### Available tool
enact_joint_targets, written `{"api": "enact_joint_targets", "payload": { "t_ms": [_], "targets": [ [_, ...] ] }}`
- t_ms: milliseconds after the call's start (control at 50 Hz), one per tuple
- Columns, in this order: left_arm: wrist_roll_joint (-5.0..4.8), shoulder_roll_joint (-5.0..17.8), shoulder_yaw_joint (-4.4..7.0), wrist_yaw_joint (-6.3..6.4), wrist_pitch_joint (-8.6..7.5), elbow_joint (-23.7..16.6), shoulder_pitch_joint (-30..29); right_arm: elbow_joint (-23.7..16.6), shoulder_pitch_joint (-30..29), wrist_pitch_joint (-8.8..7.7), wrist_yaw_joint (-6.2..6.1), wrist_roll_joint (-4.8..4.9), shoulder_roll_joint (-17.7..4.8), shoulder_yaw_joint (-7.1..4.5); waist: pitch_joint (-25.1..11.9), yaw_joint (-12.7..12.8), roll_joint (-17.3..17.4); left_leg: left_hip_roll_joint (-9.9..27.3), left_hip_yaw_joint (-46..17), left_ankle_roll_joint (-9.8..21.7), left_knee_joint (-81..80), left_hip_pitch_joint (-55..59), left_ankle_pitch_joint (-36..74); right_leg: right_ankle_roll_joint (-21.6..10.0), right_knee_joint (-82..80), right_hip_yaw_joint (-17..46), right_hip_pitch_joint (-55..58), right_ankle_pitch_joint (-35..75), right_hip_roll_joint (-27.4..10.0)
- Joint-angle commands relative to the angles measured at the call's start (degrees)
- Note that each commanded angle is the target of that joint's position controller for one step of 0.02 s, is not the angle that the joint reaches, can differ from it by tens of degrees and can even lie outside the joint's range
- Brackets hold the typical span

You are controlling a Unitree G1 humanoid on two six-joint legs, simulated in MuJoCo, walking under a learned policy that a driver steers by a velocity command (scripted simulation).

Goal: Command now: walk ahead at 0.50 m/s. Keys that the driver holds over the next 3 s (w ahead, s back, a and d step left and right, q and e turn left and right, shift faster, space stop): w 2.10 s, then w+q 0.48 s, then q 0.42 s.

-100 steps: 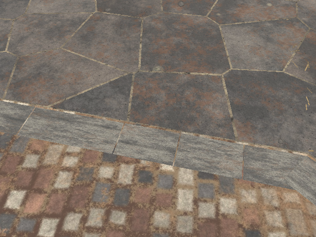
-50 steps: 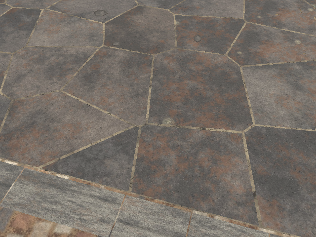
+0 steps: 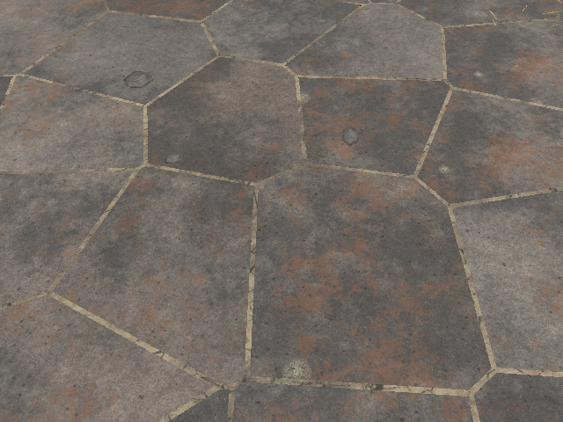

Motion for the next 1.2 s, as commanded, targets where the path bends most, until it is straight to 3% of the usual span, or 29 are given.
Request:
{"api": "enact_joint_targets", "payload": {
  "t_ms": [20, 80, 200, 300, 360, 400, 420, 440, 460, 480, 500, 520, 540, 580, 640, 680, 760, 880, 940, 960, 980, 1000, 1020, 1040, 1060, 1080, 1120, 1160, 1200],
  "targets": [
    [0.45, 4.6, 0.68, -0.21, -0.98, -1.4, 1.0, -2.7, 2.8, 0.60, -0.62, -0.39, -2.9, -1.34, -3.3, -1.3, -6.4, 5.5, -2.1, 0.1, -1.6, -8.0, 5.3, -9.4, -17.2, 16.1, 7.6, 4.4, -14.5],
    [0.41, 7.2, 1.25, 0.78, -1.18, 0.2, 4.1, -4.5, -1.6, 1.33, -0.94, -0.90, -3.4, -1.72, -0.7, -1.1, -5.0, 6.1, -1.7, -1.5, -8.5, -13.0, 11.7, -10.2, -19.3, 12.8, 7.7, 9.4, -14.3],
    [-0.36, 8.0, 1.13, 2.15, -0.30, 2.2, 9.7, -8.0, -13.7, 0.67, -0.01, -0.86, -1.8, -1.22, 1.4, 2.4, -4.8, 3.9, 0.6, -2.3, -28.2, -14.7, 26.4, -7.6, -20.0, 7.8, 12.4, 10.2, -12.5],
    [-0.80, 8.6, 1.48, 2.39, 0.82, 4.7, 14.4, -10.9, -21.5, 0.07, 1.58, -0.22, -1.8, -0.56, 3.9, 4.8, -4.7, 2.2, 1.4, -1.4, -36.1, -16.5, 23.3, -7.5, -17.0, 8.0, 21.2, 10.5, -15.6],
    [-1.02, 9.5, 2.03, 2.74, 1.59, 5.2, 13.8, -11.6, -20.7, -0.51, 2.49, -0.06, -3.2, -0.81, 2.9, 2.9, -5.9, 0.9, 2.0, 0.7, -38.8, -12.7, 17.4, -6.3, -12.7, 8.3, 24.9, 17.6, -17.5],
    [-1.08, 10.0, 2.16, 2.78, 2.05, 4.6, 11.0, -9.2, -11.4, -0.73, 2.34, -0.32, -6.1, -2.34, -2.8, -2.7, -6.8, -2.8, 5.0, 2.9, -40.4, 2.1, 16.0, -4.5, -2.4, 6.0, 23.7, 34.9, -15.3],
    [-0.72, 8.5, 1.53, 2.74, 2.17, 4.0, 10.5, -6.0, -1.1, -0.70, 1.90, -0.56, -9.2, -3.82, -9.4, -6.9, -5.4, -1.8, 3.7, 5.0, -39.4, 17.4, 17.7, -2.7, 9.9, 3.7, 17.4, 34.7, -12.0],
    [0.07, 3.9, 0.06, 2.42, 1.54, 2.8, 14.9, -4.4, 8.0, -0.57, 1.43, -1.78, -14.6, -5.14, -18.9, -7.0, 4.5, 12.7, -16.5, 12.0, -38.9, 40.7, 15.3, 0.7, 32.1, 0.7, -2.8, 14.7, -5.5],
    [-0.16, 0.1, -1.26, 1.90, 0.09, 3.6, 17.8, -3.6, 9.9, -0.36, 1.77, -1.30, -13.9, -4.60, -24.8, -5.9, 14.1, 20.1, -38.5, 16.9, -48.1, 49.7, 7.2, 2.0, 44.9, 6.8, -16.9, -24.4, 1.9],
    [-1.89, 6.6, 0.44, 1.60, -0.98, 2.8, 12.5, -3.9, 7.2, -0.47, 1.71, -0.79, -9.5, -3.27, -18.9, -6.5, 9.5, 17.9, -35.0, 13.9, -50.0, 45.3, 2.6, 0.8, 50.5, 11.0, -22.9, -23.5, -1.9],
    [-2.64, 8.2, 0.82, 1.61, -1.55, 1.2, 7.7, -5.1, 1.6, -0.47, 1.55, -0.65, -7.7, -2.64, -11.3, -5.3, 6.6, 16.2, -26.7, 11.6, -51.3, 36.4, 5.7, 0.0, 49.8, 9.0, -24.8, -17.9, -5.0],
    [-2.08, 8.0, 1.02, 2.01, -1.54, 0.9, 5.2, -6.0, -2.8, -0.46, 1.65, -1.12, -6.2, -2.08, -7.3, -3.5, 2.1, 14.1, -20.7, 10.6, -53.3, 27.6, 10.5, 0.0, 46.8, 7.8, -22.3, -12.7, -7.5],
    [-1.43, 7.1, 1.41, 2.31, -0.95, 1.0, 5.2, -6.2, -5.1, -0.60, 1.87, -1.68, -4.7, -1.62, -4.7, -1.5, 1.8, 12.0, -16.1, 9.9, -55.3, 21.1, 14.0, 0.2, 43.5, 7.7, -19.0, -9.5, -9.3],
    [-1.23, 4.4, 1.34, 2.46, 0.63, 1.7, 7.8, -5.4, -5.4, -0.83, 2.12, -1.93, -3.6, -1.31, -3.8, 0.8, 3.1, 9.9, -11.6, 9.9, -58.6, 15.6, 15.8, 0.5, 40.1, 7.6, -14.2, -6.9, -10.6],
    [-0.68, 4.2, 1.63, 2.81, 1.59, 0.4, 4.3, -3.9, -2.6, -1.08, 1.27, -1.81, -6.1, -1.85, -1.1, 0.9, 1.9, 9.6, -7.9, 10.9, -61.1, 14.4, 20.2, 2.1, 33.6, 7.0, -18.2, -1.3, -11.2],
    [-0.23, 4.2, 1.77, 2.73, 1.52, -1.0, 0.1, -3.1, -0.6, -0.76, 0.57, -1.68, -6.6, -1.92, -0.1, 0.0, 1.3, 9.4, -6.3, 10.4, -61.7, 16.2, 21.9, 3.0, 27.3, 6.9, -21.5, 4.5, -11.1],
    [-0.47, 2.8, 1.20, 1.94, 1.01, -3.1, -7.5, -1.8, 2.5, -0.33, -0.13, -1.14, -7.0, -1.83, 1.4, -2.2, 1.8, 7.4, -2.1, 8.5, -62.2, 17.4, 21.2, 3.3, 14.1, 4.9, -19.6, 14.3, -9.0],
    [-1.15, 3.3, 0.50, 0.20, 0.30, -6.4, -15.6, 1.3, 7.3, 0.89, -0.53, -0.46, -7.9, -2.42, 4.0, -4.2, 1.9, 11.3, -2.1, 8.0, -58.5, 27.2, 22.0, 1.7, 5.1, 4.4, -20.7, 10.4, -7.3],
    [-1.22, 5.7, 1.36, -0.34, -0.26, -5.9, -11.3, 1.3, 5.3, 1.64, -0.81, -0.26, -9.1, -2.98, 1.1, -0.7, 3.6, 12.1, -1.8, 6.3, -52.3, 29.7, 35.1, -0.6, 3.0, 2.5, -12.1, 4.3, -4.8],
    [-1.02, 7.4, 2.38, -0.19, -0.33, -4.0, -4.9, 1.0, 3.9, 1.94, -0.82, -0.19, -9.0, -2.89, -2.7, 2.9, 3.6, 10.2, 0.1, 5.2, -44.9, 28.5, 44.3, -1.9, 1.9, 0.6, -2.8, 4.3, -2.7],
    [-0.77, 10.6, 3.89, 0.22, -0.31, -0.8, 5.5, 0.5, 3.6, 2.11, -0.81, -0.54, -7.3, -2.20, -9.4, 6.9, 1.9, 6.8, 2.5, 3.3, -32.3, 22.2, 43.7, -3.9, 3.2, 2.1, 12.6, 5.6, -3.8],
    [0.34, 16.2, 5.25, 0.67, -0.16, 0.9, 14.6, -0.7, 8.7, 1.54, -0.43, -1.40, -2.5, -0.66, -19.1, 6.7, -8.9, 0.0, 5.3, -0.3, -9.7, 1.8, 23.3, -11.2, 3.1, 23.1, 35.8, 2.5, -18.4],
    [-0.21, 15.1, 4.58, 0.32, 0.01, 1.6, 16.4, 0.0, 10.7, 0.09, 0.05, -1.18, 0.5, 0.48, -24.4, 5.8, -17.5, -7.1, -1.4, -1.5, 2.6, -11.5, -13.5, -15.8, -6.7, 44.4, 43.7, -6.0, -24.9],
    [-0.77, 10.9, 3.27, 0.36, -0.16, 1.1, 13.1, -0.9, 5.3, -0.98, 0.36, 0.48, -5.5, -1.11, -18.0, 6.3, -13.0, -3.4, -5.3, -0.2, 8.3, -17.9, -12.4, -12.8, -8.4, 40.4, 39.0, -11.2, -22.8],
    [-0.83, 8.9, 2.59, 0.51, -0.24, -0.2, 7.6, -2.4, 0.6, -1.55, 0.32, 1.19, -7.0, -1.43, -11.0, 5.1, -10.0, -0.2, -3.4, 0.7, 7.6, -19.7, -6.6, -10.5, -9.6, 32.4, 30.4, -8.7, -21.2],
    [-0.30, 7.2, 1.98, 0.45, -0.24, -1.1, 3.2, -2.6, -1.7, -1.50, -0.11, 0.69, -6.9, -1.67, -6.9, 3.4, -5.8, 2.4, -2.1, 0.8, 4.5, -17.2, -1.3, -9.4, -11.5, 26.4, 21.6, -4.2, -19.1],
    [0.73, 4.6, 1.14, 0.10, -0.52, -1.1, 0.2, -2.2, -0.3, -0.09, -0.50, -0.08, -4.9, -2.09, -4.0, -0.2, -6.7, 5.2, -2.5, 0.7, -0.6, -10.3, 4.0, -8.3, -15.2, 19.3, 11.4, 0.7, -15.8],
    [0.43, 5.4, 1.29, 0.29, -0.79, -0.1, 1.6, -1.9, 0.7, 1.05, -0.69, -0.24, -3.0, -2.01, -2.8, -1.1, -6.6, 5.8, -1.8, 0.0, -3.9, -9.2, 5.8, -9.1, -17.7, 15.8, 8.5, 3.7, -14.8],
    [0.41, 7.2, 1.66, 1.01, -0.93, 0.8, 3.7, -3.2, -2.9, 1.47, -0.89, -0.69, -3.5, -2.27, -1.0, -0.8, -5.3, 6.1, -1.6, -1.2, -9.0, -13.1, 10.6, -9.6, -19.2, 13.8, 9.0, 7.2, -14.9]
  ]
}}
